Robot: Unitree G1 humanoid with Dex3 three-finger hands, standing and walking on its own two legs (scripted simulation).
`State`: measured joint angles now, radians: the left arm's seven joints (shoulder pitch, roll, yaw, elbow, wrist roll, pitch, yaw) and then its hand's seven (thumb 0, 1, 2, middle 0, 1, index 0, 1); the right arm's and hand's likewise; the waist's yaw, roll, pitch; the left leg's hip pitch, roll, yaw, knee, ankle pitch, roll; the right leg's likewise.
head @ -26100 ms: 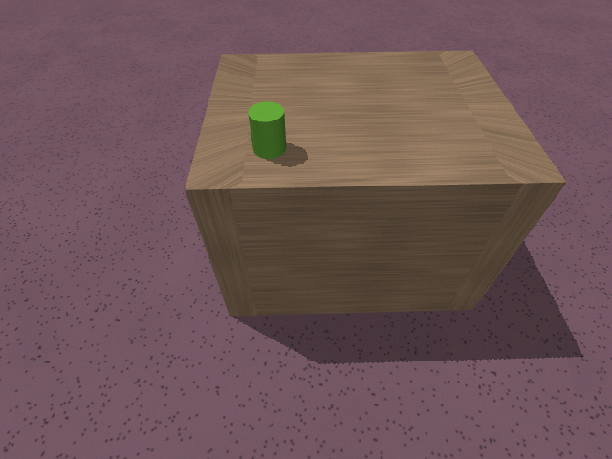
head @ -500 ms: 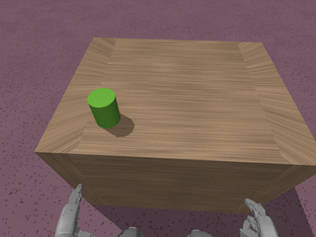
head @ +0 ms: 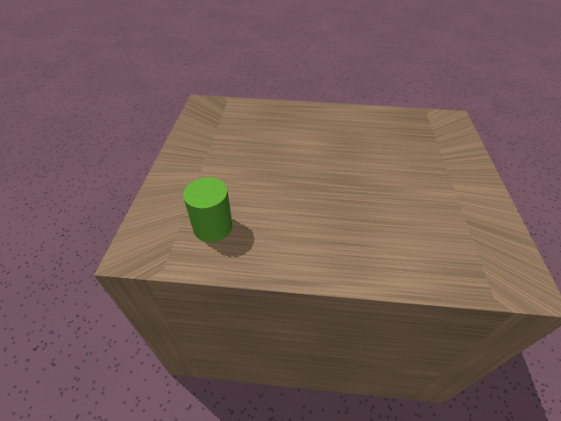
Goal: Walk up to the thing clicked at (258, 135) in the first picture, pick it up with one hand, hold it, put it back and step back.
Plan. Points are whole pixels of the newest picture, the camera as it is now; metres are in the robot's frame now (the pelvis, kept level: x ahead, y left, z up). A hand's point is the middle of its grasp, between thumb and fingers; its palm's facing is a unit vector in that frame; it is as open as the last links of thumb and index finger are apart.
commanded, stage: stand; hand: left
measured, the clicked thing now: (209, 210) +0.52 +0.19 -0.06
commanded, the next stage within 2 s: none
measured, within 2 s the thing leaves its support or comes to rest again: neither
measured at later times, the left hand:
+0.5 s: hand out of the picture +0.04 +0.24 -0.14, palm faces -0.03 -0.94 -0.35, open 7.5 cm
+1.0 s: hand out of the picture +0.08 +0.23 -0.14, palm faces -0.04 -0.94 -0.34, open 7.4 cm
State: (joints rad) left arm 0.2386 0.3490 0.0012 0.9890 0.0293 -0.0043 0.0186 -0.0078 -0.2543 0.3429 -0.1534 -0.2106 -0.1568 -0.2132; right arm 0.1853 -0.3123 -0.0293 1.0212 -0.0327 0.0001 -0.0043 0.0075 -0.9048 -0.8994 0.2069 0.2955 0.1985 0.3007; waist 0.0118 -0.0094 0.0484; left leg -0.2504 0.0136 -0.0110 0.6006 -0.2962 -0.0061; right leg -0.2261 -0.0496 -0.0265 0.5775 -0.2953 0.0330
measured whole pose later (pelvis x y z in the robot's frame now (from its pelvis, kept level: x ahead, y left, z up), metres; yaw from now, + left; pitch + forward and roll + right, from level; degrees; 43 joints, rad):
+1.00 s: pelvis +0.01 -0.01 +0.02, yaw -1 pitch -3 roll +0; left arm 0.11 0.34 0.00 1.15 0.02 -0.02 0.00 0.00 0.90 0.90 -0.20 -0.30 -0.20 -0.30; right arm 0.11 -0.33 -0.01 1.16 -0.01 -0.01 0.00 0.00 -0.91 -0.90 0.21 0.30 0.20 0.30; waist 0.00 0.00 0.06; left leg -0.11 0.03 0.00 0.33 -0.17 -0.03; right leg -0.11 -0.03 -0.02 0.34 -0.18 0.02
